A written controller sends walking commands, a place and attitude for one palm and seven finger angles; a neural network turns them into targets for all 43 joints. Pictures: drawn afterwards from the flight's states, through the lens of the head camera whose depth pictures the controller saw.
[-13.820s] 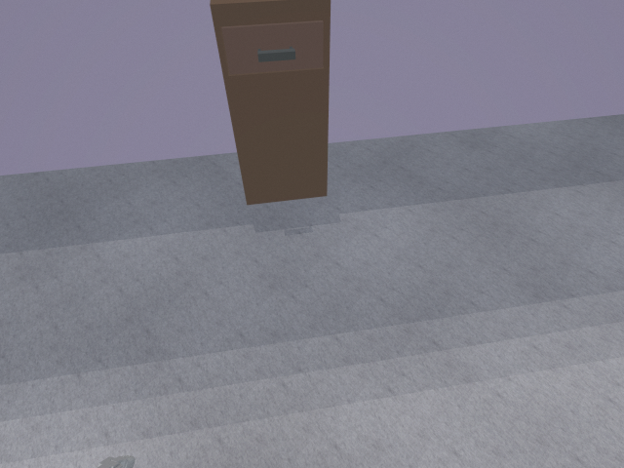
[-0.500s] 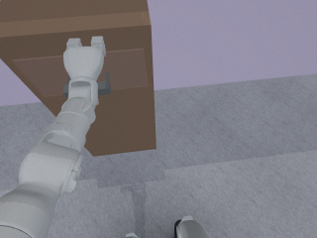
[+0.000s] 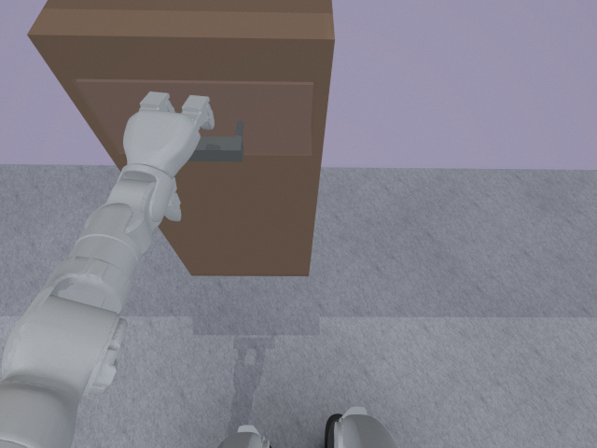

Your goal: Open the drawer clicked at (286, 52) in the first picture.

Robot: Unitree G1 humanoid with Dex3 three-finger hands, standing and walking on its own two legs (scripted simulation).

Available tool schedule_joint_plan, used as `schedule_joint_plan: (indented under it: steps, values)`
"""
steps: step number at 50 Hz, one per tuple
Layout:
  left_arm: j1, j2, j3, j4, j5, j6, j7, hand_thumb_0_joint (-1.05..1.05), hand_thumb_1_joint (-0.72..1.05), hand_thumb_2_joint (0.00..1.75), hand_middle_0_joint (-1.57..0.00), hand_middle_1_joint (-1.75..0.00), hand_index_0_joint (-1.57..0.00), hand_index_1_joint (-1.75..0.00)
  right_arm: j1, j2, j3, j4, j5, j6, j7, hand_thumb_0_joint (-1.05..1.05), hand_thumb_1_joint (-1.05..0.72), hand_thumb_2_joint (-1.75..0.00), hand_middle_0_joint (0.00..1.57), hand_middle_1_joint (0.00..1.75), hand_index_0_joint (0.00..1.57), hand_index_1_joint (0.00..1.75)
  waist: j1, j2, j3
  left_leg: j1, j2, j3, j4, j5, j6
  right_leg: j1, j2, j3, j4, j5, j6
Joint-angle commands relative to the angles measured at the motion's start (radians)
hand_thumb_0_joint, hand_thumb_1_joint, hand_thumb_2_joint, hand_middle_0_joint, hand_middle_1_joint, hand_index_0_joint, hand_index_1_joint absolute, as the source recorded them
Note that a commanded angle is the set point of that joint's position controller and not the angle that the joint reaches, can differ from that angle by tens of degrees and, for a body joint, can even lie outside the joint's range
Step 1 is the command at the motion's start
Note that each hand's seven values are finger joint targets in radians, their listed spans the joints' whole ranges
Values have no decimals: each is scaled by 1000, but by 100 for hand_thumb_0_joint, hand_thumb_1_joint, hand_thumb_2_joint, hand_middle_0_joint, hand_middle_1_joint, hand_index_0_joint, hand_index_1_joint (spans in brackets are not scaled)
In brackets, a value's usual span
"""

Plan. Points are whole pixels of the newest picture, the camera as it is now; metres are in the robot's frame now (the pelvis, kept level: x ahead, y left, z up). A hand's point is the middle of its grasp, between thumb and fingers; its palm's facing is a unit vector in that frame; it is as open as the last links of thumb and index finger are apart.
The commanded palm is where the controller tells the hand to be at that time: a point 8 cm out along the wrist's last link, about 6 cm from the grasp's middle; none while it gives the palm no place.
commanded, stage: move the hooked fingers above the handle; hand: left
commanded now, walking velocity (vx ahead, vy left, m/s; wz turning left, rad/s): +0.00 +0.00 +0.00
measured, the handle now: (203, 137) +0.58 +0.14 +0.00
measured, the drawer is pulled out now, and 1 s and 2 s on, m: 0.00 0.00 0.00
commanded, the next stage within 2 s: lift the fingers back up to retry in 0.44 s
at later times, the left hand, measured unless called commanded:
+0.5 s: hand (187, 168) +0.49 +0.15 +0.03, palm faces -0.09 -0.03 -1.00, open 13.8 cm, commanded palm +0.50 +0.17 +0.10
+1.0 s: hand (197, 140) +0.54 +0.14 +0.04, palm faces -0.02 -0.06 -1.00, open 13.8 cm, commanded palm +0.51 +0.17 +0.10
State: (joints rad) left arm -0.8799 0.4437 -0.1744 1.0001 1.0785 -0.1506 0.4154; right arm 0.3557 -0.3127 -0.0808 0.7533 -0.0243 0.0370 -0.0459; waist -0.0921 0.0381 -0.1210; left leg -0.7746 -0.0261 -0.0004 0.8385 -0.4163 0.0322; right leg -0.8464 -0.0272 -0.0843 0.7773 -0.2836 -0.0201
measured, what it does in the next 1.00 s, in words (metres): stands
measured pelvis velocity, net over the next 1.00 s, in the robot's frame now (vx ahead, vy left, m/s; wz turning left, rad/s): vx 0.03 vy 0.01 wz -0.08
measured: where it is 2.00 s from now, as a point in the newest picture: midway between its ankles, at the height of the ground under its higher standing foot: outside the picture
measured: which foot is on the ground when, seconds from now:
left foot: down 0.00-1.00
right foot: down 0.00-1.00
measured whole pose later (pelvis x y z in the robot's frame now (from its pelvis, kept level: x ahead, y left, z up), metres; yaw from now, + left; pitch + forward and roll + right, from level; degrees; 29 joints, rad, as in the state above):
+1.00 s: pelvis +0.03 +0.01 +0.01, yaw -4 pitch +20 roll -1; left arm -0.83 0.42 -0.01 1.03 1.11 -0.10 0.34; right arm 0.36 -0.27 -0.04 0.69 -0.03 0.09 -0.03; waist -0.13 0.06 -0.14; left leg -0.67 0.00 0.07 0.75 -0.44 0.04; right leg -0.78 0.01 -0.01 0.72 -0.29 -0.01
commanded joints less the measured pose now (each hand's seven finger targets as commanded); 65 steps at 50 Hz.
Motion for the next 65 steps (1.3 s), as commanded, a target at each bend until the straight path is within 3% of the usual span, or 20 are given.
schedule_joint_plan:
  steps: [1, 3, 7, 9, 13, 17, 19, 22, 24, 28, 34, 38, 40, 44, 47, 52, 56, 59, 64, 65]
  values:
    - [-704, 178, 106, -113, -10, 161, 125, 0, -50, 30, -30, -120, -30, -120, 134, -116, -19, -26, -2, -2, 28, 0, -90, -90, 20, 30, 20, 30, -102, 130, -480, 327, 1, -42, -121, 344, -29, 195, 65, 42, -85, 152, -19]
    - [-666, 215, 122, -1, 3, 268, 107, 0, -50, 30, -30, -120, -30, -120, 102, -117, 0, -37, 1, 22, 35, 0, -90, -90, 20, 30, 20, 30, -79, 137, -464, 284, -6, -20, -137, 371, -27, 262, 63, 43, -90, 197, -19]
    - [-511, 202, 104, 161, -15, 393, -26, 0, -50, 30, -30, -120, -30, -120, 84, -121, 11, -74, 21, 63, 31, 0, -90, -90, 20, 30, 20, 30, -52, 6, -454, 221, 1, 17, -169, 457, -12, 453, 60, 59, -108, 368, -5]
    - [-424, 216, 121, 188, -27, 383, -100, 0, -50, 30, -30, -120, -30, -120, 77, -132, 10, -90, 26, 81, 17, 0, -90, -90, 20, 30, 20, 30, -52, -125, -431, 176, 1, 32, -184, 443, 3, 542, 57, 70, -126, 429, 4]
    - [-309, 190, 98, 134, -39, 305, -203, 0, -50, 30, -30, -120, -30, -120, 54, -131, 16, -135, 39, 88, -13, 0, -90, -90, 20, 30, 20, 30, -42, -227, -279, 117, -3, 49, -230, 299, 16, 554, 48, 79, -172, 346, 13]
    - [-299, 177, 98, -71, -34, 117, -232, 0, -50, 30, -30, -120, -30, -120, 57, -109, 10, -175, 31, 60, -31, 0, -90, -90, 20, 30, 20, 30, -20, -136, -301, 168, -4, 42, -218, 281, 21, 512, 44, 98, -164, 294, 2]
    - [-349, 234, 160, -227, -20, 11, -192, 0, -50, 30, -30, -120, -30, -120, 66, -92, -4, -181, 19, 47, -31, 0, -90, -90, 20, 30, 20, 30, 4, -39, -402, 229, -3, 31, -192, 348, 18, 509, 48, 105, -132, 318, -10]
    - [-451, 252, 198, -343, 11, -66, -68, 0, -50, 30, -30, -120, -30, -120, 89, -75, -23, -150, -2, 19, -17, 0, -90, -90, 20, 30, 20, 30, -5, 71, -470, 298, 1, 5, -146, 434, 4, 413, 53, 92, -91, 310, -17]
    - [-552, 319, 252, -377, 36, -58, 34, 0, -50, 30, -30, -120, -30, -120, 87, -77, -26, -119, -14, 9, -7, 0, -90, -90, 20, 30, 20, 30, -20, 85, -502, 291, 0, -12, -111, 467, -6, 361, 57, 80, -58, 301, -19]
    - [-554, 230, 198, -212, 37, 88, 147, 0, -50, 30, -30, -120, -30, -120, 91, -84, -29, -68, -19, 10, 24, 0, -90, -90, 20, 30, 20, 30, -56, 86, -508, 292, -3, -15, -100, 478, -21, 313, 61, 49, -52, 290, -15]
    - [-603, 26, -15, 46, -40, 325, -21, 0, -50, 30, -30, -120, -30, -120, 106, -116, -30, -39, 16, 46, 39, 0, -90, -90, 20, 30, 20, 30, -118, 7, -455, 357, 8, -9, -165, 430, -12, 331, 67, 52, -146, 272, -2]
    - [-546, 116, 39, -24, -64, 225, -189, 0, -50, 30, -30, -120, -30, -120, 102, -123, -21, -73, 13, 54, 3, 0, -90, -90, 20, 30, 20, 30, -91, -36, -486, 350, 5, -8, -170, 471, 9, 443, 58, 67, -142, 359, 2]
    - [-482, 174, 87, -40, -44, 137, -214, 0, -50, 30, -30, -120, -30, -120, 103, -115, -11, -88, 11, 51, -11, 0, -90, -90, 20, 30, 20, 30, -67, -24, -413, 294, 2, -3, -176, 439, 13, 446, 55, 75, -139, 349, -4]
    - [-355, 343, 260, -93, 1, 33, -128, 0, -50, 30, -30, -120, -30, -120, 93, -107, 0, -115, 3, 48, -15, 0, -90, -90, 20, 30, 20, 30, 19, -31, -377, 182, 0, 7, -168, 446, 8, 468, 56, 84, -95, 355, -18]
    - [-316, 337, 281, -141, 24, 57, -9, 0, -50, 30, -30, -120, -30, -120, 79, -96, -4, -137, -10, 38, 9, 0, -90, -90, 20, 30, 20, 30, 44, 12, -422, 158, -4, 22, -150, 490, -3, 471, 57, 77, -61, 393, -20]
    - [-416, 251, 220, -179, 45, 175, 82, 0, -50, 30, -30, -120, -30, -120, 105, -97, -31, -107, -9, 36, 39, 0, -90, -90, 20, 30, 20, 30, -9, 20, -552, 285, 18, 16, -124, 638, -14, 455, 64, 62, -62, 454, -8]
    - [-552, 100, 72, -202, -10, 218, -1, 0, -50, 30, -30, -120, -30, -120, 135, -106, -55, -64, 7, 43, 38, 0, -90, -90, 20, 30, 20, 30, -82, 26, -567, 457, 35, -19, -135, 673, -18, 390, 71, 58, -121, 405, 4]
    - [-613, 20, -21, -189, -50, 192, -86, 0, -50, 30, -30, -120, -30, -120, 138, -105, -50, -49, 11, 42, 16, 0, -90, -90, 20, 30, 20, 30, -125, 0, -484, 489, 31, -29, -160, 603, -11, 351, 71, 54, -162, 347, 6]
    - [-477, 182, 123, -103, -17, 103, -111, 0, -50, 30, -30, -120, -30, -120, 125, -105, -22, -54, 4, 41, -3, 0, -90, -90, 20, 30, 20, 30, -44, 39, -402, 382, 11, -26, -177, 553, -12, 375, 63, 56, -140, 326, -16]
    - [-453, 159, 110, -77, -8, 98, -99, 0, -50, 30, -30, -120, -30, -120, 120, -94, -15, -61, 2, 40, 0, 0, -90, -90, 20, 30, 20, 30, -42, 44, -366, 347, 8, -21, -175, 550, -10, 369, 63, 55, -129, 332, -18]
